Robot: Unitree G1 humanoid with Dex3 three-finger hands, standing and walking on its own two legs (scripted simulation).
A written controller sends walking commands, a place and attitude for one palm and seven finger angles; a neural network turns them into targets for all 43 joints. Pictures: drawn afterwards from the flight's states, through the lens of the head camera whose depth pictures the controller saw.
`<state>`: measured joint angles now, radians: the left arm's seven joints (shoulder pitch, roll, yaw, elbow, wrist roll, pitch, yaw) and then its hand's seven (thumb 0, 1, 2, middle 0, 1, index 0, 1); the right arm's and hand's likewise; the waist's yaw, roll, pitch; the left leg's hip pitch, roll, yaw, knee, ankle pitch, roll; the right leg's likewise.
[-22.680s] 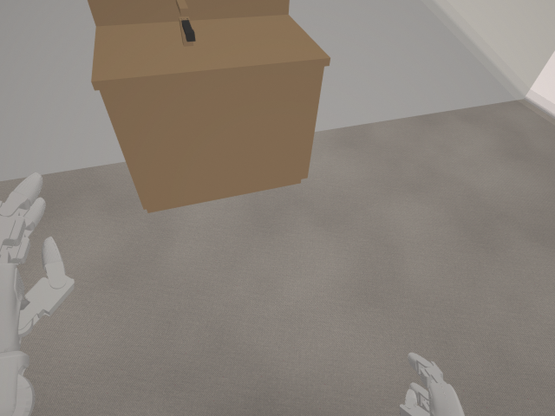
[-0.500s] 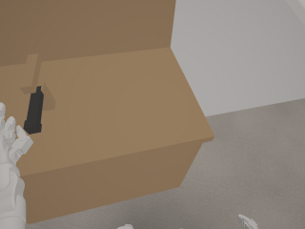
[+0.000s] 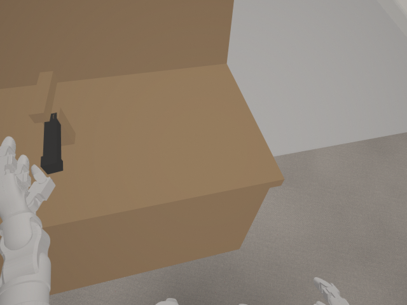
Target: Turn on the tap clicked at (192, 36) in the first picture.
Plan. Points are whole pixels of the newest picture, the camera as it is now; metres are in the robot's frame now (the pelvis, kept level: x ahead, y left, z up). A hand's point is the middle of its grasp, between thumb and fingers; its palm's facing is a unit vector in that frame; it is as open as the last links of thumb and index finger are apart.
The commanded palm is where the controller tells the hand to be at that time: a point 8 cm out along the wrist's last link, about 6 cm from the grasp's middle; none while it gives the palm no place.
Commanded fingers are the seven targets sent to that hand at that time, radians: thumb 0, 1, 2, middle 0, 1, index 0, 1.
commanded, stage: push the lever round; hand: left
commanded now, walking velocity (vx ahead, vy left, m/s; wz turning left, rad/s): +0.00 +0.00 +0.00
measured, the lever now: (52, 163) +0.36 +0.32 +0.07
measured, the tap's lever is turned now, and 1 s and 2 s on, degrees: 6 33 62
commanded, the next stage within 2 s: none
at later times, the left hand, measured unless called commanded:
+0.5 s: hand (73, 172) +0.34 +0.28 +0.06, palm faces +0.64 -0.76 -0.07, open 7.8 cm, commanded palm +0.30 +0.30 +0.06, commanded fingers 0.00 0.90 0.90 -0.15 -0.15 -0.15 -0.15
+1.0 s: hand (90, 165) +0.36 +0.25 +0.06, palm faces +0.73 -0.68 -0.07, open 7.8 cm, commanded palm +0.31 +0.26 +0.06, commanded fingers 0.00 0.90 0.90 -0.15 -0.15 -0.15 -0.15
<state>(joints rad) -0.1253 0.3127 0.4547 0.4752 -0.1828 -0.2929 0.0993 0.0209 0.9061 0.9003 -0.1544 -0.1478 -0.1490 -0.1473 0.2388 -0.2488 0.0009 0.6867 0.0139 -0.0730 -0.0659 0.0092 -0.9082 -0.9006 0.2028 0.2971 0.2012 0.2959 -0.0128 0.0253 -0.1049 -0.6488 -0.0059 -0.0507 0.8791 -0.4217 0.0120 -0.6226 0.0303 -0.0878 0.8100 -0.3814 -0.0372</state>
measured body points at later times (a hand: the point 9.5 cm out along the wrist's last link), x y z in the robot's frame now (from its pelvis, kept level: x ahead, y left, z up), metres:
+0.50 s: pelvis +0.00 +0.00 +0.00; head +0.04 +0.01 +0.45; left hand +0.30 +0.31 +0.06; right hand +0.13 -0.25 -0.11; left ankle +0.01 +0.11 -0.70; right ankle +0.01 -0.10 -0.70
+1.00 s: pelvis +0.00 +0.00 +0.00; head +0.04 +0.00 +0.45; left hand +0.32 +0.28 +0.07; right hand +0.13 -0.25 -0.11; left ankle +0.01 +0.11 -0.70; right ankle +0.01 -0.10 -0.70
